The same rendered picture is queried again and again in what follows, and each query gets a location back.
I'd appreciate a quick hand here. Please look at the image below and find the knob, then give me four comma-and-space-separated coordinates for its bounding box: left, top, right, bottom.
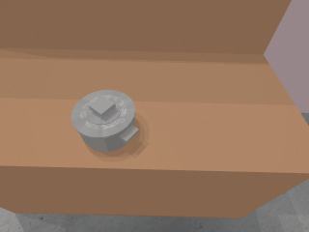
89, 96, 116, 118

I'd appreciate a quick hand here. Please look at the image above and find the table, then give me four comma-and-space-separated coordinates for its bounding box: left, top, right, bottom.
0, 0, 309, 218

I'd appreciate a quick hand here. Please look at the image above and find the pot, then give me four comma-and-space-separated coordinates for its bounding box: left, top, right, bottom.
80, 117, 139, 152

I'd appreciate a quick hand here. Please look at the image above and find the lid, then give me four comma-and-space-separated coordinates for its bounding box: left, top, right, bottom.
70, 90, 135, 139

